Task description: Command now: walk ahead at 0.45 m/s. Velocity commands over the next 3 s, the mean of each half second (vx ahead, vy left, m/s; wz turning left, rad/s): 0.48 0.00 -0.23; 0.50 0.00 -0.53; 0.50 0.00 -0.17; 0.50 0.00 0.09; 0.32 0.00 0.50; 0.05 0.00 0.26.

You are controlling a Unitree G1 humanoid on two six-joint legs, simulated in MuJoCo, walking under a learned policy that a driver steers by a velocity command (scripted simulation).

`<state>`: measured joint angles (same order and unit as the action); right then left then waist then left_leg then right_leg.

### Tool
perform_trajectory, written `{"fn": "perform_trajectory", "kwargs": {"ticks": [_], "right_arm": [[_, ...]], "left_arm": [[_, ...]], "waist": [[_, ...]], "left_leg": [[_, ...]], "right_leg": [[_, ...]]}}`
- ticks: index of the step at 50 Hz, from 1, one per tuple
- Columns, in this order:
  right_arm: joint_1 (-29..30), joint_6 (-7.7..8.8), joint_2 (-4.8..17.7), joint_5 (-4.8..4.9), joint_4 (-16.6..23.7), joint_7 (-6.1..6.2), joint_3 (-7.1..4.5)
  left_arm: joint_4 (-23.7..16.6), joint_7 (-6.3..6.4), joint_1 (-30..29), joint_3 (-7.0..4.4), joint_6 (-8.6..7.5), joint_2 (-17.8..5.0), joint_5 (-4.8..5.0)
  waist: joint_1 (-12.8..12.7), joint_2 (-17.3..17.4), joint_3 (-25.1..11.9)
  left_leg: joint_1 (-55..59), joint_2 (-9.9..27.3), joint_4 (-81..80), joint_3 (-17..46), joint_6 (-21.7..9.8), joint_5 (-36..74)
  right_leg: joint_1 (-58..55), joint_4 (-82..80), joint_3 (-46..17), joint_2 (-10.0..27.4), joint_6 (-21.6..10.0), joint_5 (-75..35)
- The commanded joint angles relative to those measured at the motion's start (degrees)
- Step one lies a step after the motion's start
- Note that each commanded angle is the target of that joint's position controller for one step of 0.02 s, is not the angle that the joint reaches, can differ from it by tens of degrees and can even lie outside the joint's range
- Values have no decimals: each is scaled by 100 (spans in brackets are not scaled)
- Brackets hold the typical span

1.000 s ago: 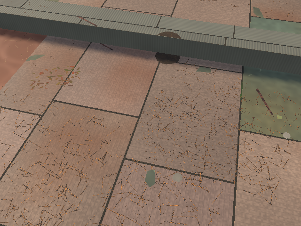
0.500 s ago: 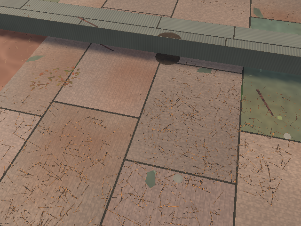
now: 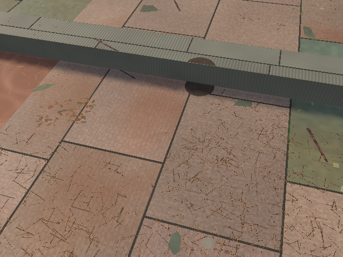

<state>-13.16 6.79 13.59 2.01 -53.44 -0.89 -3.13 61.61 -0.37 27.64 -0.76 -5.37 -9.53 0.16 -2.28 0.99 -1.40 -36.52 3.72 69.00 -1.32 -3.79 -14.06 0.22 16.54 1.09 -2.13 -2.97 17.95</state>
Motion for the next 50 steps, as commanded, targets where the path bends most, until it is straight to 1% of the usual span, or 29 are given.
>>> {"fn": "perform_trajectory", "kwargs": {"ticks": [1,3,5,7,9,11,12,13,14,15,16,17,18,20,23,29,32,35,38,39,40,41,42,43,44,45,46,47,50], "right_arm": [[675,-22,-118,-61,575,-66,86],[1393,-23,-170,-85,851,-72,157],[1720,-38,34,-37,1024,-99,135],[1920,-19,241,-16,1157,-135,93],[1538,18,524,-32,1134,-135,-35],[-76,-4,960,6,701,-51,-262],[-1099,-39,1408,-94,517,30,-370],[-1389,-28,1659,-260,363,-46,-390],[-1209,-6,1033,-238,382,-60,-252],[-572,26,786,-174,434,-48,-174],[-13,59,633,-165,509,-58,-117],[270,94,498,-209,479,-84,-90],[378,115,409,-282,404,-96,-70],[384,137,335,-265,272,-101,-79],[299,167,586,-269,155,-18,-153],[-117,49,868,-281,84,188,-213],[-477,-45,978,-225,21,221,-243],[-670,-174,1083,-146,-17,210,-291],[-414,-284,1300,-89,98,224,-357],[-273,-334,1349,-71,146,232,-364],[-226,-345,1285,-69,203,238,-325],[-375,-272,799,-283,395,213,-163],[-689,-23,304,-215,719,126,11],[151,190,871,29,838,60,-108],[420,269,903,123,946,41,-117],[391,273,854,2,850,92,-113],[313,216,925,-121,797,125,-176],[147,116,927,-130,754,103,-201],[164,-77,708,-233,780,103,-180]], "left_arm": [[-219,126,126,-43,49,-676,-42],[-300,190,126,-81,28,-902,-24],[-248,217,319,-158,-16,-1109,61],[-215,216,400,-194,-24,-1083,121],[-255,208,305,-251,26,-1183,62],[-372,162,48,-257,133,-1191,-44],[-567,120,8,-156,132,-940,-131],[-526,43,1079,110,35,176,1],[-469,27,681,-61,-83,-559,213],[-743,55,-40,-181,-108,-925,340],[-843,122,-394,-204,-101,-952,301],[-850,170,-520,-264,-46,-895,217],[-810,170,-292,-287,51,-739,199],[-805,178,-146,-316,229,-537,226],[-1124,213,-706,-393,362,-651,153],[-1519,-1,-1798,-393,238,-629,107],[-1811,-132,-2474,-323,215,-543,97],[-2104,-248,-2824,-306,222,-574,122],[-2232,-306,-2421,-440,251,-867,133],[-2102,-301,-1734,-570,253,-1092,154],[-1842,-223,-732,-794,265,-1507,160],[-1714,-87,-118,-963,315,-2145,161],[-1923,-129,-339,-944,215,-2425,103],[-1914,-183,-197,-781,154,-1844,57],[-1895,-181,-438,-706,102,-1583,54],[-2009,-178,-924,-640,81,-1389,82],[-2114,-158,-1304,-578,79,-1199,66],[-2195,-131,-1484,-526,77,-1082,8],[-2124,-44,-1316,-539,15,-1215,38]], "waist": [[94,-412,985],[-42,-488,1074],[-40,-628,1096],[24,-567,1110],[361,-720,648],[1182,-882,-375],[1464,-342,-1253],[808,1497,-2481],[999,1047,-2117],[850,765,-966],[630,144,-479],[442,21,-169],[207,243,-112],[57,372,102],[35,267,433],[333,58,567],[617,-14,752],[696,56,834],[284,382,371],[-142,405,-29],[-634,236,-576],[-601,-941,-1037],[-64,-1719,-1947],[-500,-770,-1760],[-377,-656,-1035],[-76,-77,-622],[148,-92,-412],[311,-185,-350],[377,-170,-188]], "left_leg": [[-889,166,-1303,-124,165,838],[-98,-47,-2587,-306,241,1477],[187,-142,-3208,-257,181,1681],[238,-208,-3701,-145,22,1720],[849,-438,-3824,-132,-137,1448],[2873,-596,-3775,-182,-382,1201],[4797,583,-3579,1086,-711,877],[6504,2149,-4471,4047,-1671,-401],[5934,1947,-5235,4583,-1421,-1023],[4921,1822,-5336,3493,-1062,-871],[3880,1656,-5507,2673,-882,-245],[3086,1437,-5689,2007,-751,276],[2620,1245,-5854,1471,-664,445],[2210,1106,-6156,862,-700,524],[2149,1171,-6425,393,-795,675],[2920,1085,-6369,-504,-630,1227],[3435,1212,-6234,-760,-593,1328],[4055,1384,-5887,-913,-515,1714],[4260,1402,-4764,-1189,-313,4381],[4109,1276,-3765,-1328,-200,5196],[3401,1024,-2369,-1426,34,4882],[1632,608,-384,-1387,313,1342],[-375,-580,1282,-131,528,-2045],[-1035,-302,1473,660,347,-1703],[-1285,-71,1131,584,187,-1161],[-917,209,645,597,175,-711],[-468,377,173,597,221,-474],[-89,497,-25,608,259,-316],[47,478,-701,417,501,149]], "right_leg": [[368,-949,-661,1167,-701,-2697],[931,-1228,-465,1061,-694,-2478],[670,-1376,-515,1283,-722,-2425],[118,-1161,-547,1457,-658,-2877],[-441,-404,-601,1562,-522,-4619],[-124,1561,-431,1261,-296,-5685],[1286,3383,-332,900,-148,-3815],[3152,5524,-580,-163,108,1148],[3593,6245,-1190,34,11,1316],[4005,6358,-948,316,-44,847],[3747,6115,-828,646,-54,253],[3427,5855,-777,825,-59,-39],[3014,5659,-835,1000,-77,-195],[2868,5418,-746,1072,-100,-177],[3533,5013,-818,1173,-28,-707],[4110,3278,-505,1046,92,-2175],[4254,2610,-146,989,48,-2157],[4336,2226,110,880,-87,-1551],[3307,2109,601,355,-394,-690],[2372,1925,759,49,-564,-688],[802,1578,641,-188,-799,-1038],[-842,1505,-1323,1081,-1194,-1244],[-2322,339,-4814,2236,-2382,-22],[-2284,-121,-4608,2163,-2005,-73],[-1669,-35,-3673,1973,-1745,-553],[-738,-10,-2927,1697,-1534,-1167],[-4,-67,-2408,1485,-1413,-1695],[434,-202,-2120,1360,-1358,-1959],[914,-444,-1550,1205,-1382,-2808]]}}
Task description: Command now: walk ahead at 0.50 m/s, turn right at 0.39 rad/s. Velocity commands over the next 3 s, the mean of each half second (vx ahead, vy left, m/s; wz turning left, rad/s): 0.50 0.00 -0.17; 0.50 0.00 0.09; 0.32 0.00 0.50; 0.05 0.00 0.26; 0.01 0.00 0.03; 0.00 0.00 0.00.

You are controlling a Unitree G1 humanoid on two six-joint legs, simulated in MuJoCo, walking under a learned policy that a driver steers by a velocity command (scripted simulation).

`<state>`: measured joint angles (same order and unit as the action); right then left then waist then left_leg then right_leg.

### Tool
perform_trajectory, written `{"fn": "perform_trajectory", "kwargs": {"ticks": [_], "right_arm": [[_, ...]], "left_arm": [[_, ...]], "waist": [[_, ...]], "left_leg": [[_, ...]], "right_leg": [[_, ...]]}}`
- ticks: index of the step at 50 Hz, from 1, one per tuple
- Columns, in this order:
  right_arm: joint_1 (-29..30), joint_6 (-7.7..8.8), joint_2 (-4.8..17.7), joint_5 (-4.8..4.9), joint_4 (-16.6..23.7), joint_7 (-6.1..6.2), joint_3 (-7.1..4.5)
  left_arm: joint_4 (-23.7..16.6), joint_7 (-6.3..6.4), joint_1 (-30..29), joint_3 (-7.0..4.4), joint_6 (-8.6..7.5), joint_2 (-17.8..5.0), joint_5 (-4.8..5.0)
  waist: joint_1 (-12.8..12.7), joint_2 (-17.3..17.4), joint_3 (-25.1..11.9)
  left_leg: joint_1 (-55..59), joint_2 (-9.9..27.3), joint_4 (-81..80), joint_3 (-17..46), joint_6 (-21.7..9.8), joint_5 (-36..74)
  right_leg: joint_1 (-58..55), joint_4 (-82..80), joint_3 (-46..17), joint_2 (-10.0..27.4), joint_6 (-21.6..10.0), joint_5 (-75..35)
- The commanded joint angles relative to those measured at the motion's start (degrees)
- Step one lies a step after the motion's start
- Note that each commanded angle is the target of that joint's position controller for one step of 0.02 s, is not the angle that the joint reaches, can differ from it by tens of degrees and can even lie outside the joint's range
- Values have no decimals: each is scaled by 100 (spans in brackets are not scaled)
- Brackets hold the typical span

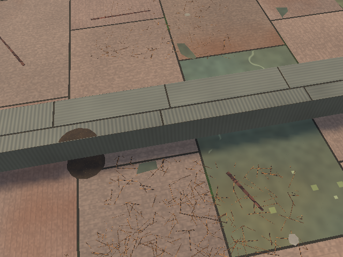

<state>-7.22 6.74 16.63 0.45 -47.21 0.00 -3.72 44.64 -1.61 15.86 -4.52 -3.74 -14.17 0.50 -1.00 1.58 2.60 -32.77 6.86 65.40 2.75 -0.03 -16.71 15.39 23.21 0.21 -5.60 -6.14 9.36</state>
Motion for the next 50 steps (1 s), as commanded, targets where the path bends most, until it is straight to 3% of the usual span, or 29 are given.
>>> {"fn": "perform_trajectory", "kwargs": {"ticks": [1,6,11,14,16,17,18,19,20,21,22,24,27,33,39,41,42,43,44,45,46,47,48,50], "right_arm": [[-235,-94,343,-100,224,24,-97],[711,-43,190,-43,458,-42,-12],[1299,46,289,22,691,-182,10],[1126,102,414,24,724,-268,-20],[323,106,650,7,525,-240,-136],[-785,-39,473,-488,148,-190,-57],[-1744,-57,1008,-620,85,-126,-185],[-2127,-153,1577,-521,-69,-129,-360],[-1665,-233,1145,-291,37,-151,-264],[-1067,-242,797,-234,116,-138,-163],[-836,-231,553,-243,100,-141,-89],[-756,-207,335,-175,-7,-124,-7],[-1044,-86,456,-122,-194,-145,-33],[-1498,-101,452,-101,-490,-130,-30],[-1895,-117,513,-131,-740,-97,-30],[-1800,-144,612,-131,-762,-66,-53],[-1691,-157,649,-121,-754,-50,-59],[-1613,-173,566,-96,-752,-44,-21],[-1483,-150,384,-57,-594,-43,48],[-1923,-146,-248,120,-384,-25,204],[-1893,-240,361,-38,-514,40,40],[-1704,-296,400,-97,-546,20,-4],[-1515,-319,244,-104,-554,-32,23],[-1409,-428,137,-195,-567,-100,9]], "left_arm": [[-372,118,-13,-170,-156,-799,7],[-181,210,374,-148,-128,-837,25],[80,219,729,-156,-109,-894,38],[144,273,696,-186,-35,-972,37],[98,276,481,-197,11,-1064,10],[209,206,793,-141,-87,-1031,-384],[136,183,1199,-59,-134,-639,-338],[194,136,1852,11,-137,-306,-29],[224,165,1194,-55,-118,-770,-172],[70,118,573,-54,-127,-796,-162],[24,93,392,-5,-129,-700,-184],[112,36,509,33,18,-601,-348],[164,-24,478,92,118,-463,-346],[-147,-65,-780,239,97,-312,-268],[-348,-32,-1523,284,30,-309,-227],[-344,17,-1382,249,-27,-384,-250],[-233,54,-1011,216,-71,-438,-267],[20,119,-277,154,-146,-553,-320],[215,204,654,40,-214,-931,-437],[237,236,1101,-133,-188,-1628,-515],[264,193,934,-129,-95,-1413,-324],[151,162,372,1,-74,-957,-267],[111,141,21,86,-98,-630,-226],[176,191,-168,156,-168,-423,-202]], "waist": [[194,-267,-496],[-195,-537,-200],[-411,-616,120],[-221,-703,54],[235,-785,-457],[462,-686,-930],[645,167,-1707],[538,1831,-2594],[564,652,-1953],[449,257,-1103],[317,94,-783],[56,308,-510],[6,348,-413],[291,301,50],[463,299,134],[308,285,91],[103,251,-41],[-231,19,-429],[-616,-383,-1099],[-550,-1682,-1716],[-444,-1237,-1650],[-203,-764,-903],[-104,-610,-441],[101,-776,-83]], "left_leg": [[-444,147,-666,-32,194,697],[-376,-139,-2719,-185,177,2374],[-620,-292,-3500,-172,-68,2317],[-427,-379,-3716,-194,-310,1679],[825,-733,-3821,-516,-533,1421],[2182,-792,-3748,-662,-611,1186],[3905,555,-3370,813,-980,1586],[5248,1816,-4328,3554,-1799,1166],[4726,1457,-4716,3575,-1543,351],[3822,1230,-4791,2575,-1319,263],[3228,1035,-4944,2081,-1225,811],[2519,632,-5219,1335,-1048,1333],[2391,546,-5483,923,-1189,1916],[2668,354,-5958,390,-1164,1578],[3082,459,-5475,244,-1012,2612],[3177,556,-5085,414,-953,3193],[3158,506,-4683,427,-887,3618],[2929,232,-3826,251,-766,3937],[2114,-98,-2556,59,-622,2966],[328,-970,-778,-559,-362,-27],[-51,-889,-31,-157,-464,-1251],[-138,-571,112,53,-527,-893],[-86,-366,-24,42,-510,-527],[162,-187,-264,-28,-410,-114]], "right_leg": [[-574,-1174,-1310,1510,-1041,-2095],[-686,-1248,-833,1247,-663,-1508],[-1443,-1041,-1119,1673,-631,-1163],[-1949,-688,-1222,1906,-483,-1876],[-1932,197,-1008,1667,-310,-3697],[-1595,1332,-612,1118,-66,-3779],[-271,3174,-404,755,94,-2053],[1434,5103,-243,-269,332,2139],[2028,5415,-870,82,208,1939],[2076,5162,-760,400,178,1316],[1881,4857,-664,597,178,978],[1369,4312,-466,844,265,829],[1358,3907,-228,935,384,703],[1930,2209,92,1148,593,-325],[1422,1029,308,878,505,-456],[1046,795,289,763,408,-122],[550,518,309,647,344,-36],[-489,92,303,584,219,-250],[-1863,3,-506,1392,-14,-81],[-3292,-441,-2571,2985,-536,149],[-2784,-748,-3242,3157,-667,541],[-2091,-876,-2500,2880,-529,850],[-1490,-1138,-1848,2596,-406,718],[-891,-1412,-902,2184,-122,-35]]}}
Over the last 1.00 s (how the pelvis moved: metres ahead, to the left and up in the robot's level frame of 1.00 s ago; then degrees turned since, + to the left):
0.54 -0.09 0.00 -26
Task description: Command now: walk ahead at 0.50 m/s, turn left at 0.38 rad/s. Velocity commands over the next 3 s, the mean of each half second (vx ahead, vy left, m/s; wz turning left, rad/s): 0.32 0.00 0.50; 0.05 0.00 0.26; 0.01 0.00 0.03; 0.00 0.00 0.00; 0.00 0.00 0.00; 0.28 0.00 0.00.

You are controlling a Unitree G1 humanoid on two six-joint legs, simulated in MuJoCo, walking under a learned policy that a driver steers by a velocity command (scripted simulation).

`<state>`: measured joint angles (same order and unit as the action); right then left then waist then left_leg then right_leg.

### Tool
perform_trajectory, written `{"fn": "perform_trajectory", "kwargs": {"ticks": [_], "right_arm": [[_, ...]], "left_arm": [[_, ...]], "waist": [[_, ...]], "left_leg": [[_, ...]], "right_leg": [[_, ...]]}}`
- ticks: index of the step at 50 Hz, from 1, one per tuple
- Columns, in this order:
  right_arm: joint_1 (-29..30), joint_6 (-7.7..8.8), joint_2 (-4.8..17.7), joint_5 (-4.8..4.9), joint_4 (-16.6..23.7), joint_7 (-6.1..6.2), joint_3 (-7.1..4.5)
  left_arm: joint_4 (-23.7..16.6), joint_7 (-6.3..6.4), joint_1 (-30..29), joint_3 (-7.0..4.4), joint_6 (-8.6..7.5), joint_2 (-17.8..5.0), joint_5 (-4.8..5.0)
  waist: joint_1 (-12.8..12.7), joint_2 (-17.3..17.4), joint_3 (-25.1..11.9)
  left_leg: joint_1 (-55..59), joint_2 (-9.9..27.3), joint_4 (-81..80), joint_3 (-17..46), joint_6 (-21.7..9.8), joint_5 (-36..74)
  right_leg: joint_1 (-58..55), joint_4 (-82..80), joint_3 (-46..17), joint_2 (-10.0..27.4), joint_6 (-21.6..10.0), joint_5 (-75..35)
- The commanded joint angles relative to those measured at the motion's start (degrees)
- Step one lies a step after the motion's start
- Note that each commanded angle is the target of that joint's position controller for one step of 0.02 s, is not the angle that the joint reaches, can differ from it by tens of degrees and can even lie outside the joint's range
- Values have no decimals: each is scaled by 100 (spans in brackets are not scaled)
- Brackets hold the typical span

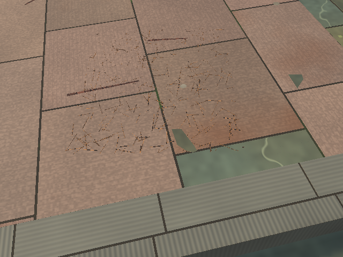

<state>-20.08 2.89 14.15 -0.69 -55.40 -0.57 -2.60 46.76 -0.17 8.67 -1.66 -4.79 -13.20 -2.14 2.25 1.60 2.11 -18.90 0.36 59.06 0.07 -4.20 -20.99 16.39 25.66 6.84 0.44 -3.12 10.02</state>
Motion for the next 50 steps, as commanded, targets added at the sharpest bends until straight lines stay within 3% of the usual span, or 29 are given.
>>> {"fn": "perform_trajectory", "kwargs": {"ticks": [1,4,7,10,11,14,16,17,18,19,20,21,22,24,27,29,30,35,36,37,40,42,43,44,45,46,47,48,50], "right_arm": [[-132,-101,312,-115,231,-85,-98],[227,-190,222,-132,380,-151,-107],[880,-215,174,-153,638,-225,-91],[1355,-173,-8,-147,847,-264,8],[1197,-200,-107,-151,782,-224,46],[948,-217,128,-214,793,-144,-22],[251,-160,296,-231,635,-72,-125],[-283,-81,325,-246,539,-10,-184],[-398,-6,957,-264,543,50,-335],[-444,-64,1717,-166,667,28,-495],[-300,-154,1658,57,821,38,-538],[238,-256,1277,90,967,87,-463],[624,-339,887,63,1022,131,-347],[883,-390,582,4,1129,199,-239],[720,-303,782,-75,1180,188,-297],[567,-281,762,-70,1204,202,-296],[640,-282,683,-105,1272,222,-275],[523,-391,559,-120,1362,343,-256],[1082,-482,255,0,1651,425,-120],[1122,-551,246,16,1705,473,-110],[606,-669,436,-47,1567,489,-157],[504,-652,260,83,1477,471,-97],[270,-607,247,128,1378,434,-110],[-61,-552,203,51,1229,366,-137],[-182,-507,93,61,1284,315,-167],[102,-485,171,-28,1227,303,-166],[443,-490,229,-31,1305,292,-216],[591,-519,112,-61,1272,295,-205],[600,-550,80,-32,1210,277,-219]], "left_arm": [[8,57,590,-134,-110,-541,63],[135,60,774,-178,-225,-616,118],[251,76,917,-187,-222,-621,91],[309,122,824,-176,-179,-645,115],[374,145,996,-180,-165,-646,83],[350,193,992,-233,-106,-817,111],[229,204,763,-315,23,-999,160],[65,134,412,-318,101,-1027,288],[-103,83,440,-256,126,-706,287],[-206,114,1288,-150,191,-288,228],[-146,155,1260,-106,271,-315,140],[-204,170,974,-110,312,-388,88],[-239,175,709,-154,330,-445,-7],[-272,135,772,-192,504,-483,-75],[-326,104,881,-163,617,-303,-36],[-395,133,780,-168,654,-277,-19],[-355,167,823,-149,676,-163,17],[-609,207,458,-159,812,-138,26],[-601,352,247,-178,742,-151,403],[-568,392,231,-153,709,-143,433],[-425,369,143,-169,629,-175,434],[-188,302,400,-166,580,-142,381],[-87,273,450,-193,565,-254,306],[10,241,635,-230,543,-470,229],[114,197,600,-259,480,-617,65],[18,153,293,-139,375,-140,25],[34,142,176,-135,297,-135,28],[114,141,231,-172,251,-229,50],[224,175,376,-172,205,-267,121]], "waist": [[-177,-754,-67],[-130,-600,-109],[-202,-594,51],[-182,-607,203],[-190,-786,-6],[-89,-877,-279],[199,-776,-654],[628,-358,-1037],[596,542,-1057],[-14,966,-1509],[168,296,-2039],[18,87,-1324],[-162,-93,-615],[-390,37,-293],[-422,27,-635],[-337,113,-781],[-305,357,-869],[-154,389,-728],[-223,507,-800],[-175,582,-730],[97,796,-453],[-85,478,-318],[-63,201,-240],[32,-401,-352],[274,-1472,-227],[106,-1263,-191],[65,-1136,-102],[9,-1029,-163],[-73,-858,17]], "left_leg": [[-1167,442,449,175,58,488],[-1563,491,461,79,176,924],[-1927,543,-34,-16,293,1403],[-1272,339,-1397,-386,338,1848],[-918,198,-1417,-611,290,1824],[-457,-61,-1678,-797,-12,1257],[245,-336,-2205,-817,-265,966],[1233,-443,-2938,-738,-355,1943],[2119,630,-3480,654,-607,4852],[2914,2128,-3029,2662,-1527,8972],[2646,2302,-3393,2532,-2036,7518],[1753,2026,-3681,2306,-1974,5392],[997,1581,-3887,2056,-1663,4099],[177,1026,-3920,1543,-1281,3607],[198,851,-3719,1429,-1197,4214],[458,905,-3718,1520,-1179,4114],[448,901,-3699,1499,-1249,4142],[743,838,-3898,1760,-1129,2354],[719,840,-3833,1982,-990,1505],[625,808,-3914,1954,-923,1051],[510,946,-3986,2192,-962,1313],[433,775,-3864,2164,-779,1350],[338,572,-3738,2065,-576,1212],[33,245,-3266,1681,-304,462],[-138,-182,-3196,929,-13,-11],[337,-113,-2941,876,218,167],[436,-108,-2913,792,307,494],[519,-99,-3032,762,322,766],[528,-42,-3239,819,261,1111]], "right_leg": [[-939,-1666,-1273,1514,-418,-525],[-1122,-1712,-682,1488,-484,-1372],[-1181,-1748,-206,1427,-513,-1605],[-868,-1346,531,1220,-413,-3092],[-970,-1064,683,1279,-420,-3521],[-1327,-165,662,1504,-349,-4708],[-1308,1240,682,1526,-223,-4921],[-758,2660,762,1311,-10,-4225],[615,4457,770,635,375,95],[1839,6086,-24,-115,637,2409],[1833,6311,-754,128,643,1947],[1953,6286,-771,270,649,1620],[2091,6100,-742,346,628,1548],[1868,5813,-742,348,647,1251],[1767,5666,-675,160,667,873],[1889,5458,-693,143,682,768],[1819,5763,-592,53,676,730],[1770,4627,-687,90,688,1069],[1486,3849,-1016,240,950,1207],[1189,3172,-905,201,1037,1454],[340,1501,-657,62,1018,1644],[-316,-138,-545,17,792,633],[-567,-601,-724,109,658,83],[-1031,-484,-1170,576,486,-878],[-581,-376,-1646,1086,-43,-1135],[-83,-701,-1865,1246,-356,-889],[-6,-700,-1740,1125,-306,-447],[-78,-634,-1595,921,-156,25],[3,-641,-1438,762,1,544]]}}
Over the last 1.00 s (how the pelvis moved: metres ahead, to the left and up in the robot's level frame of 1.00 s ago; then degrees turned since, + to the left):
0.55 0.01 0.00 1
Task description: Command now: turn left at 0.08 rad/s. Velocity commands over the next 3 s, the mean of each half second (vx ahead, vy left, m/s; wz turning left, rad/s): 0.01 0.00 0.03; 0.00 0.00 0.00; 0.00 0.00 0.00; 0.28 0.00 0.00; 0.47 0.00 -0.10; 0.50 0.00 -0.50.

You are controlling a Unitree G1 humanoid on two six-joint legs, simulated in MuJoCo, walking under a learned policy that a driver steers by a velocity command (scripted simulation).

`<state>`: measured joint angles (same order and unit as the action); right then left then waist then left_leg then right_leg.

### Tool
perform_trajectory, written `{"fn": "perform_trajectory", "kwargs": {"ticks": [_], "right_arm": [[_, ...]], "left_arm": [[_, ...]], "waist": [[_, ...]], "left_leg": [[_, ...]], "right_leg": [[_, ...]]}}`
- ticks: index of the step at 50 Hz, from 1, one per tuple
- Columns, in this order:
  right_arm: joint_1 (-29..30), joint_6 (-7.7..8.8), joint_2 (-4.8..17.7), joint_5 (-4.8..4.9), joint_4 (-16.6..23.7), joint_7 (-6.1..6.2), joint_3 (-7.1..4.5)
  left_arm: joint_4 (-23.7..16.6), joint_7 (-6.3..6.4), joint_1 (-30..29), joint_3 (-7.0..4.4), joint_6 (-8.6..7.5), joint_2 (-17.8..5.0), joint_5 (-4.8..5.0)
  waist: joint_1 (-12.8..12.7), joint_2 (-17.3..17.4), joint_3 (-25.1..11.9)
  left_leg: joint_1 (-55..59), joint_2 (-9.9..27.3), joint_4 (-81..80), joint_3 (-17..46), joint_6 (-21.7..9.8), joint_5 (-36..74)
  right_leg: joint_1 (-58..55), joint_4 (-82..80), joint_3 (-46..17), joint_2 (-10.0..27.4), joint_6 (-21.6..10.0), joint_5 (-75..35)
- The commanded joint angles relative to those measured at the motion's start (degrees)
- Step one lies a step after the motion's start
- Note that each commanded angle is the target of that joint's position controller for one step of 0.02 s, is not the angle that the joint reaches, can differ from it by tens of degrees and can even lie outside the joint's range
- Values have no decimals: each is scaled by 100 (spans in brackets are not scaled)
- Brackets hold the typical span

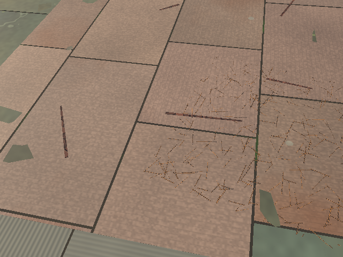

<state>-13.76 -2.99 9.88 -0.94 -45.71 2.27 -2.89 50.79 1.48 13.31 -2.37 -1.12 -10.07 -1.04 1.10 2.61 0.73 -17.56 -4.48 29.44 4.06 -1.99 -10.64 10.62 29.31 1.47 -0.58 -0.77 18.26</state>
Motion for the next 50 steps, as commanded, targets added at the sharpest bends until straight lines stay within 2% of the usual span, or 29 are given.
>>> {"fn": "perform_trajectory", "kwargs": {"ticks": [1,2,5,9,17,26,45,47,50], "right_arm": [[-145,52,506,39,146,-19,-204],[-188,74,463,60,71,-25,-204],[-194,99,334,32,-138,-19,-188],[-358,120,364,56,-415,12,-202],[-505,99,429,81,-841,99,-207],[-446,76,423,94,-1147,119,-184],[-447,75,465,111,-1552,125,-107],[-399,89,452,87,-1562,123,-92],[-501,87,492,135,-1632,126,-90]], "left_arm": [[-128,27,-1,-95,-157,-584,27],[-73,43,86,-97,-151,-595,41],[99,56,284,-68,-128,-539,58],[318,16,382,-43,-109,-511,84],[684,-25,572,-9,-73,-452,105],[924,-9,843,32,-37,-432,101],[1004,-12,1233,107,-12,-438,75],[980,-21,1201,107,-21,-430,55],[993,-10,1322,103,-1,-458,85]], "waist": [[18,-778,252],[-23,-653,287],[-130,-290,161],[-119,-136,82],[-92,-202,135],[-101,-278,212],[-111,-268,293],[-109,-289,291],[-113,-273,285]], "left_leg": [[322,446,-379,441,-28,88],[277,452,-456,455,-79,129],[373,507,-609,522,-105,384],[599,556,-649,529,-89,656],[863,617,-682,510,-77,997],[894,626,-736,448,-31,1020],[720,666,-805,356,113,755],[665,684,-802,354,115,765],[652,688,-810,338,157,660]], "right_leg": [[534,-970,-745,736,-150,-182],[446,-892,-651,651,-96,-178],[197,-789,-482,506,-50,-460],[89,-832,-437,442,-52,-712],[68,-1020,-385,353,-58,-989],[59,-1131,-373,314,-74,-1130],[7,-1281,-478,324,-124,-1337],[-52,-1280,-493,338,-103,-1529],[-72,-1321,-518,341,-111,-1465]]}}
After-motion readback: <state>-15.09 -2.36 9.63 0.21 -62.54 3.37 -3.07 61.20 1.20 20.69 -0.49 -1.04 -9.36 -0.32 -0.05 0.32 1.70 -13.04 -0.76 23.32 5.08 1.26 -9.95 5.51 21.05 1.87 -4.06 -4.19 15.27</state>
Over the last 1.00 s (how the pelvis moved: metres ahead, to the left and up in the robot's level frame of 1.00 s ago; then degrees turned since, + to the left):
0.21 0.00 -0.01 24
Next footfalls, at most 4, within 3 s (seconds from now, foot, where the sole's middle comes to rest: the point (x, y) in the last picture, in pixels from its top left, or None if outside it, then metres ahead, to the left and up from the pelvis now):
2.06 left None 0.40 0.18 -0.63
2.76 right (197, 192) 0.72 -0.06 -0.63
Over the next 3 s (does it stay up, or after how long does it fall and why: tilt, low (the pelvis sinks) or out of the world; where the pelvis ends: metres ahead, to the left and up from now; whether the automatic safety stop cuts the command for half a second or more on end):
stays up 0.71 0.02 0.15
